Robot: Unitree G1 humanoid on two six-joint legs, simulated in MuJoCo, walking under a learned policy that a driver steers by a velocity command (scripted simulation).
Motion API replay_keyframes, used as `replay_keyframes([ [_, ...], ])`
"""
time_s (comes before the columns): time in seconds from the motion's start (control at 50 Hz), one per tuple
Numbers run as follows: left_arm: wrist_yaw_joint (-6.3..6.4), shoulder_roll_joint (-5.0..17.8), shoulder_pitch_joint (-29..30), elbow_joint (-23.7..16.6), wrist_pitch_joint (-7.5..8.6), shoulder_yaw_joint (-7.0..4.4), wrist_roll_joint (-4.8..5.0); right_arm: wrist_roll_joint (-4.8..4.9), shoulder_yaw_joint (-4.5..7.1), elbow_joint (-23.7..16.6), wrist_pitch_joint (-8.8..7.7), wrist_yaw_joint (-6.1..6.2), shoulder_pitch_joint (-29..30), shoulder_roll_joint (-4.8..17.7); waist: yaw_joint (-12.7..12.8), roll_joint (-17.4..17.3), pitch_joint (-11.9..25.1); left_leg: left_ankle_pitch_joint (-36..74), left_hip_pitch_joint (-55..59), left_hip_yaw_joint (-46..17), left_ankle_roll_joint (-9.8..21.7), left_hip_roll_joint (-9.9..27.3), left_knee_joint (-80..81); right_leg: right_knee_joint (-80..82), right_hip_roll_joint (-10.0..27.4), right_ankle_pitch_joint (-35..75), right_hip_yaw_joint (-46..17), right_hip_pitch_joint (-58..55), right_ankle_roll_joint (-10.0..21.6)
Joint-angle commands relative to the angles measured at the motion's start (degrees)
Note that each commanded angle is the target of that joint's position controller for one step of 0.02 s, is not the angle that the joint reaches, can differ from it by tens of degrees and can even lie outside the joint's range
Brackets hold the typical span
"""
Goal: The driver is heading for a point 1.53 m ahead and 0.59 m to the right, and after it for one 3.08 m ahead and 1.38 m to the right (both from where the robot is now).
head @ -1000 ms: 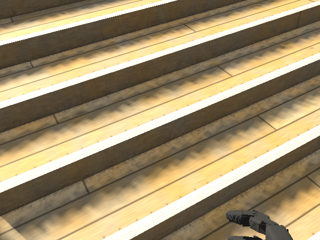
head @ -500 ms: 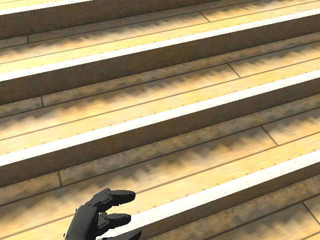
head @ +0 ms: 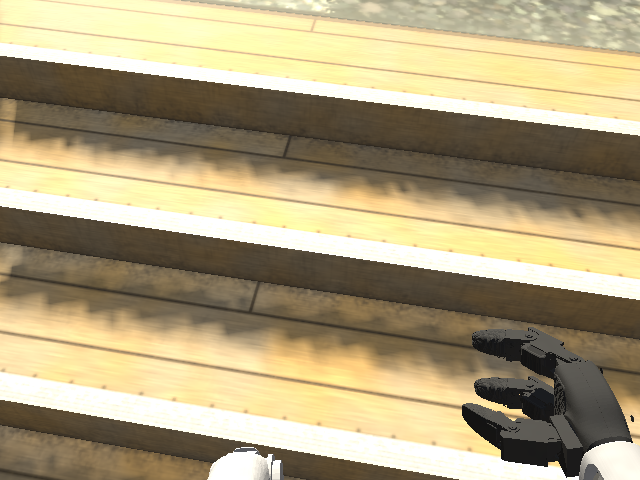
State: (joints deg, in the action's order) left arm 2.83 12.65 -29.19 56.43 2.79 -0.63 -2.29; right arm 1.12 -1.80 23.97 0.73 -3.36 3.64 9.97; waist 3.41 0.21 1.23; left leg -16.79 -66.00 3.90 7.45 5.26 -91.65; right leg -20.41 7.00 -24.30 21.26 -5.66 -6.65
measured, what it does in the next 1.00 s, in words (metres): climbs, turning right: left foot 0.12 m higher, then right foot 0.12 m higher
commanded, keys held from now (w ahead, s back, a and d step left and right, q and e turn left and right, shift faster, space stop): e+shift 0.98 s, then shift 0.02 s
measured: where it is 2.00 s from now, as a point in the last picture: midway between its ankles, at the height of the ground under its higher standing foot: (399, 410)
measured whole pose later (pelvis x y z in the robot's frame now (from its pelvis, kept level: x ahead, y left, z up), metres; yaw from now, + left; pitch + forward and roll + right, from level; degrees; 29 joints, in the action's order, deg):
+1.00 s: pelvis +0.41 -0.10 +0.24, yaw -39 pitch +1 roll +2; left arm 3.4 14.0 -16.2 31.3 -1.5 -2.0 1.4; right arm -0.4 -0.9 30.9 -0.1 1.4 1.0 11.4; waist 2.8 -1.6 -3.4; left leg -17.2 -40.9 -8.6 -1.2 -3.1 -78.4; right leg -32.9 -9.9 -8.5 -8.9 25.7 4.6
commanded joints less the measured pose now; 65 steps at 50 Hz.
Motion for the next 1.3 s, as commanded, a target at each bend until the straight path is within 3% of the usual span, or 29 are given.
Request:
replay_keyframes([
  [0.02, 1.60, 16.6, 2.0, -5.0, 1.51, -2.55, 1.58, -0.55, 0.43, -3.6, -2.68, -1.05, 2.9, 1.4, -6.1, 5.1, 0.2, -8.1, 38.5, 11.4, 1.2, -8.2, 19.8, 6.4, 10.8, 86.4, -5.0, 17.9, 14.0],
  [0.04, 1.13, 19.8, 5.0, -6.3, 1.65, -3.11, 1.62, -0.22, 2.93, -0.7, -3.36, -0.89, -8.5, 6.0, -12.5, 10.1, 5.6, -4.6, 47.9, 9.9, 3.3, -11.1, 26.8, -4.5, 12.2, 106.2, -6.9, 13.7, 14.8],
  [0.06, 0.44, 19.8, 7.8, -7.3, 2.26, -3.24, 3.23, 0.14, 5.70, 4.0, -3.37, 0.04, -21.4, 10.7, -18.5, 12.5, 10.4, 4.9, 58.2, 4.8, 4.8, -12.0, 43.7, -17.7, 9.7, 103.5, -8.5, 11.4, 13.3],
  [0.08, -0.33, 9.9, 0.7, -10.0, 3.13, -1.35, 2.50, -2.06, 8.12, 6.3, -2.66, 1.66, -23.4, 20.2, -10.7, -7.6, 16.8, 25.7, 77.4, -27.9, 9.4, 3.8, 50.3, -45.6, 1.1, 42.5, -12.1, 31.7, 7.7],
  [0.1, -2.65, 8.5, -1.3, -7.2, 4.88, -0.80, 2.84, -4.49, 7.51, 7.3, -2.19, 3.37, -28.0, 18.1, -11.6, -16.1, 33.7, 33.9, 80.7, -54.6, 13.2, 15.7, 67.4, -67.1, -9.2, 7.8, -29.2, 34.5, 7.2],
  [0.12, -3.81, 9.2, 3.3, -7.5, 4.86, -2.71, 5.88, -6.02, 5.75, 7.2, -3.32, 2.81, -24.2, 13.7, -10.2, -5.8, 29.2, 26.0, 74.6, -49.2, 10.6, 16.6, 68.6, -74.5, -8.9, 8.8, -36.6, 37.6, 6.2],
  [0.14, -3.45, 5.5, 7.8, -9.3, 3.85, -2.31, 6.32, -4.66, 5.08, 9.7, -4.02, 1.68, -23.1, 10.8, -9.1, -1.2, 20.4, 17.5, 64.7, -41.7, 9.8, 17.0, 68.6, -78.6, -7.4, 9.5, -32.2, 40.2, 6.0],
  [0.16, -2.44, 3.1, 12.2, -10.6, 2.97, -2.14, 4.95, -2.60, 4.48, 12.5, -4.79, 1.27, -20.5, 7.9, -6.8, 3.7, 10.5, 12.7, 55.6, -34.0, 6.8, 14.9, 67.4, -77.9, -4.8, 10.7, -30.0, 43.6, 6.7],
  [0.18, -1.73, 2.9, 12.4, -10.8, 1.88, -2.58, 4.77, -2.68, 3.87, 14.1, -5.84, 0.90, -16.8, 5.1, -4.0, 3.1, 5.1, 13.1, 47.0, -25.2, 5.0, 12.8, 66.4, -76.7, -2.7, 12.3, -30.6, 42.4, 7.8],
  [0.24, -2.24, 0.2, 13.5, -12.3, 0.26, -2.00, 4.07, -3.05, 2.43, 19.7, -6.87, 1.28, -16.0, -0.4, -1.0, -0.7, 1.0, 15.0, 45.5, -11.9, 0.7, 9.3, 70.8, -78.4, -2.7, 15.9, -31.3, 48.5, 11.3],
  [0.3, -2.65, -1.9, 15.0, -14.3, -1.38, -1.10, 3.93, -3.37, 2.88, 20.5, -5.08, 3.57, -16.9, 0.9, -0.3, -2.3, -0.4, 24.9, 48.4, -1.6, 0.3, 9.8, 71.2, -75.7, -3.1, 16.7, -27.4, 57.7, 8.4],
  [0.36, -1.80, -0.7, 17.8, -16.4, -2.60, -1.41, 2.22, -4.94, 2.79, 19.6, -4.14, 5.64, -17.0, 4.2, -1.8, -5.2, 1.8, 37.3, 52.7, 3.9, 2.0, 11.4, 70.5, -81.7, -4.8, 19.9, -21.1, 63.2, 5.2],
  [0.44, -0.43, 0.3, 24.5, -22.4, -4.33, -1.25, 1.98, -3.69, 2.94, 18.8, -2.14, 8.24, -20.7, 7.3, -4.8, -7.0, 0.2, 32.8, 62.5, 3.6, 2.3, 16.1, 69.2, -88.6, -3.6, 12.9, -20.2, 75.7, 3.1],
  [0.52, -1.41, -0.4, 30.5, -28.3, -5.15, -0.53, 2.27, -3.03, 4.05, 16.7, -0.39, 9.96, -20.8, 10.1, -5.6, -5.0, -2.1, 27.6, 71.1, 5.1, 0.7, 18.6, 68.3, -85.9, -0.2, 7.9, -21.4, 84.6, 2.1],
  [0.6, -3.76, -1.3, 36.2, -33.3, -4.55, 0.71, 2.75, -1.34, 6.07, 13.9, 2.23, 11.21, -15.3, 15.1, -4.6, -6.6, -1.6, 21.9, 65.0, 9.5, -0.1, 16.4, 73.3, -54.6, 2.0, 11.2, -15.7, 67.4, 3.1],
  [0.66, -5.29, 3.6, 25.1, -29.0, -4.11, -1.49, 4.79, 1.37, 7.97, 14.6, 3.78, 8.69, -11.9, 20.8, 0.3, -8.4, 3.4, 56.4, 67.8, 13.8, -0.8, 15.9, 65.8, -33.5, -6.3, 0.2, -7.4, 43.3, 8.1],
  [0.68, -5.07, 8.4, 16.0, -24.9, -3.66, -3.87, 4.64, 1.17, 6.83, 17.2, 3.44, 7.44, -16.0, 17.7, 2.2, -3.9, 7.3, 64.7, 67.7, 16.5, -2.7, 10.9, 54.7, -25.7, -13.6, 7.4, -5.8, 31.2, 12.2],
  [0.7, -3.98, 14.2, 5.2, -20.1, -4.05, -6.58, 4.16, -0.77, 6.10, 13.8, 2.25, 7.86, -16.8, 16.1, 4.8, 6.8, 15.3, 55.0, 43.5, 13.9, -8.1, 2.1, 32.0, -27.2, -10.9, 10.8, -23.5, 7.4, 21.7],
  [0.72, -2.62, 18.7, 7.4, -23.5, -4.16, -8.27, 3.01, -1.44, 3.96, 10.6, -0.64, 5.96, -11.3, 9.9, 4.1, 19.7, 22.7, -5.6, 26.4, 4.5, -9.8, -7.8, 10.3, -9.2, -0.6, 1.8, -53.1, -3.7, 28.5],
  [0.74, -2.12, 16.6, 12.5, -27.4, -2.75, -6.82, 0.04, -0.95, 3.70, 11.1, -2.74, 3.38, -10.1, 9.2, 3.0, 10.2, 27.8, -4.1, 27.4, -11.3, -7.1, -9.0, 1.2, -1.2, 5.2, -10.9, -67.8, 0.8, 25.4],
  [0.76, -2.25, 14.0, 12.9, -28.1, -1.54, -5.73, 0.28, -0.50, 3.36, 9.4, -3.06, 2.48, -5.1, 8.5, 3.0, 3.6, 22.6, -2.6, 27.0, -12.7, -6.3, -9.5, -2.0, 0.8, 6.5, -9.9, -69.4, 8.2, 23.0],
  [0.78, -2.65, 11.5, 14.2, -28.0, -0.68, -4.93, 1.85, -1.10, 3.05, 8.1, -3.18, 2.57, -3.0, 7.0, 1.4, 0.1, 13.3, -2.7, 23.7, -13.1, -5.9, -9.1, -2.3, -1.1, 4.6, -5.8, -65.7, 15.1, 21.3],
  [0.8, -2.47, 8.1, 16.4, -27.8, -0.40, -4.17, 3.04, -1.96, 2.97, 8.2, -2.64, 3.08, -4.7, 6.9, -1.1, -0.7, 9.9, -1.4, 23.9, -13.0, -5.7, -7.5, -1.8, -4.6, 1.3, -4.4, -59.4, 20.1, 19.2],
  [0.84, -1.70, 6.2, 20.6, -28.4, -0.65, -3.59, 3.52, -1.47, 3.14, 7.8, -2.14, 2.75, -8.2, 7.5, -5.0, 1.4, 5.6, -0.8, 27.6, -12.5, -6.0, -7.4, -1.9, -4.3, -4.6, -2.5, -51.5, 28.3, 18.0],
  [0.94, 0.46, 7.3, 18.3, -30.2, -2.27, -3.22, 4.04, -1.65, 2.17, 3.9, -1.22, 4.34, -3.7, 5.2, -4.1, -0.9, 2.3, -1.5, 24.9, -13.7, -8.4, -8.0, 7.6, 0.0, -5.6, 5.9, -50.4, 26.5, 16.6],
  [1.06, 2.28, 7.9, 20.4, -34.2, -4.89, -1.96, 2.13, -1.00, 2.88, 5.5, 0.43, 7.06, -4.8, 5.2, -2.6, 5.8, 5.6, 5.7, 22.7, -9.5, -11.2, -9.5, 17.2, -1.8, -3.3, 7.6, -51.0, 23.4, 15.0],
  [1.18, 1.98, 3.6, 24.9, -35.7, -5.00, 1.09, 1.18, -0.07, 2.81, 6.8, 1.51, 8.30, -9.0, 6.0, -1.5, 9.5, 6.8, 2.4, 24.0, -7.9, -13.9, -6.5, 16.9, -6.2, 0.2, 12.7, -48.0, 20.1, 16.0],
  [1.26, 0.38, 5.8, 25.3, -33.1, -4.39, 0.08, -0.04, -0.24, 3.32, 7.5, 0.55, 5.70, -14.2, 6.7, -1.5, 13.0, 6.3, -2.6, 40.4, -3.5, -10.5, -3.0, 38.1, -4.7, 2.3, 18.3, -43.9, 21.7, 17.4],
  [1.3, -0.11, 6.0, 26.0, -31.5, -4.34, -0.64, 1.36, 0.46, 4.54, 9.0, 0.17, 4.56, -17.2, 8.1, -2.2, 11.5, 4.0, -1.4, 46.1, -1.5, -8.0, -3.4, 53.1, -6.9, 2.5, 20.5, -41.5, 20.5, 17.3],
])
Keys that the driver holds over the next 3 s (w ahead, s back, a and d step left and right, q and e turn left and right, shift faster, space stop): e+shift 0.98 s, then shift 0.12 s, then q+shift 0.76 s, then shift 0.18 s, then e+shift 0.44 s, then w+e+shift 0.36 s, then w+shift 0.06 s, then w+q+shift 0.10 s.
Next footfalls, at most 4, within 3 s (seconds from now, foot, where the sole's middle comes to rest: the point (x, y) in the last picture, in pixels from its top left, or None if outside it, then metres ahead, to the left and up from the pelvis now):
0.06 left None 0.27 0.09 -0.64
0.66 right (477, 453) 0.49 -0.22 -0.52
1.34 left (358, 375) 0.63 -0.02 -0.52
1.90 right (464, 387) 0.61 -0.21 -0.52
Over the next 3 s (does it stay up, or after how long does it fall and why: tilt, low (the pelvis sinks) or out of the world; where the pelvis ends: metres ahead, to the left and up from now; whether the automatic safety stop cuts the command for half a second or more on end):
stays up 0.68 -0.25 0.22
